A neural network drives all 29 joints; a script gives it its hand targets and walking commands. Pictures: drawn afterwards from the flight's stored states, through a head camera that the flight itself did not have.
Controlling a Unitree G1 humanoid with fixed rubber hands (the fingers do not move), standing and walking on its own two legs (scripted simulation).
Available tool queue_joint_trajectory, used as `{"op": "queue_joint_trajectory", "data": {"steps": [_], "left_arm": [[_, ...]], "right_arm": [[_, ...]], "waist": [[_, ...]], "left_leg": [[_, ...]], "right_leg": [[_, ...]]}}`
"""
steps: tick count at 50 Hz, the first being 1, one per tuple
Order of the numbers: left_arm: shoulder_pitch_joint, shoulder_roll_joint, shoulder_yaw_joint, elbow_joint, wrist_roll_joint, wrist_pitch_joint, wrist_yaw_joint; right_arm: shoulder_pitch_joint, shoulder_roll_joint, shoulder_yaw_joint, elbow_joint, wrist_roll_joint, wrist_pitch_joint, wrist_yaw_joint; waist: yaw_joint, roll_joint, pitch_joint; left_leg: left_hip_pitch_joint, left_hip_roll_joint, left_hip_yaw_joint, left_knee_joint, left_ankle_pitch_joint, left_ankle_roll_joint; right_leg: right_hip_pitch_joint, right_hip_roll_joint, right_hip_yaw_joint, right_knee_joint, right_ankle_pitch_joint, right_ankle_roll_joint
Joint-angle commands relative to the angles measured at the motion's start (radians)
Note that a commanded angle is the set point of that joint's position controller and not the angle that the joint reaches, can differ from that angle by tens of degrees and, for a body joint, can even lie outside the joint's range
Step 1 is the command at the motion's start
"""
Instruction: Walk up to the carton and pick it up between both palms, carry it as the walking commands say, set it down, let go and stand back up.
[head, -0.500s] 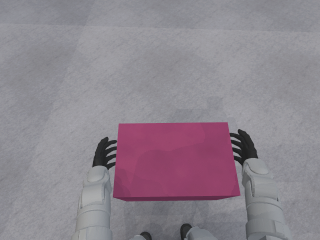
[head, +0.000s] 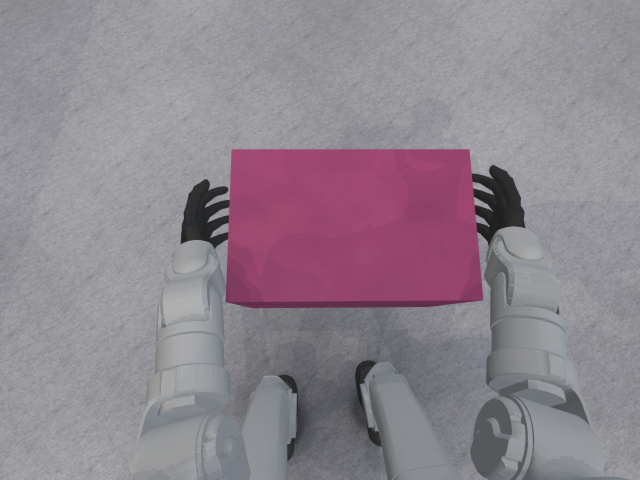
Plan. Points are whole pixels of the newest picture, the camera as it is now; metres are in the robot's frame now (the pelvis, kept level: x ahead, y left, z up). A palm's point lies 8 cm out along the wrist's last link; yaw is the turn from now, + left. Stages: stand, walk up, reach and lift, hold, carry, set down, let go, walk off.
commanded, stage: set down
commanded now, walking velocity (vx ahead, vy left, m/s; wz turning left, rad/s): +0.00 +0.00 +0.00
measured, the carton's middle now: (345, 240) +0.41 -0.05 -0.15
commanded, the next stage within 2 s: none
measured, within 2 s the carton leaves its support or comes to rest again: neither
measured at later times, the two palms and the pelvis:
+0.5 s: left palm (217, 239) +0.43 +0.14 -0.16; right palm (472, 223) +0.42 -0.24 -0.15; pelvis -0.01 -0.01 -0.08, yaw +0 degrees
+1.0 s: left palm (233, 235) +0.46 +0.14 -0.25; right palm (451, 224) +0.44 -0.24 -0.24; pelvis -0.04 -0.01 -0.16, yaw +1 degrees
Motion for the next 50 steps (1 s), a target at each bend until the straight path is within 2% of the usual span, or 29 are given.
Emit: {"op": "queue_joint_trajectory", "data": {"steps": [1,4,14,24,39,50], "left_arm": [[-0.645,-0.873,-0.654,-0.006,-0.183,-0.031,-0.392],[-0.674,-0.863,-0.653,-0.004,-0.191,-0.033,-0.391],[-0.749,-0.814,-0.619,0.032,-0.201,-0.040,-0.388],[-0.851,-0.757,-0.607,0.049,-0.236,-0.053,-0.377],[-1.020,-0.697,-0.619,0.062,-0.295,-0.064,-0.330],[-1.145,-0.661,-0.593,0.106,-0.314,-0.069,-0.292]], "right_arm": [[-0.500,0.854,0.605,0.072,0.165,-0.002,0.421],[-0.526,0.857,0.598,0.078,0.167,-0.004,0.418],[-0.614,0.860,0.604,0.114,0.200,-0.004,0.393],[-0.701,0.825,0.618,0.124,0.240,-0.017,0.353],[-0.865,0.759,0.640,0.128,0.303,-0.029,0.305],[-0.988,0.706,0.608,0.171,0.326,-0.037,0.284]], "waist": [[-0.033,0.013,-0.978],[-0.042,-0.001,-1.011],[-0.017,0.000,-1.087],[-0.016,0.001,-1.173],[-0.022,-0.004,-1.293],[-0.029,0.008,-1.307]], "left_leg": [[0.355,-0.053,0.081,-0.055,0.206,-0.028],[0.307,-0.059,0.089,-0.021,0.197,-0.026],[0.130,-0.076,0.116,0.098,0.172,-0.017],[-0.039,-0.087,0.137,0.218,0.151,-0.013],[-0.177,-0.092,0.152,0.385,0.120,-0.016],[-0.231,-0.089,0.158,0.486,0.078,-0.019]], "right_leg": [[0.377,0.064,-0.107,-0.016,0.258,-0.042],[0.354,0.067,-0.104,0.009,0.251,-0.035],[0.258,0.072,-0.098,0.114,0.244,-0.015],[0.201,0.075,-0.091,0.224,0.254,-0.001],[0.072,0.076,-0.110,0.402,0.230,0.008],[-0.062,0.071,-0.130,0.508,0.165,0.008]]}}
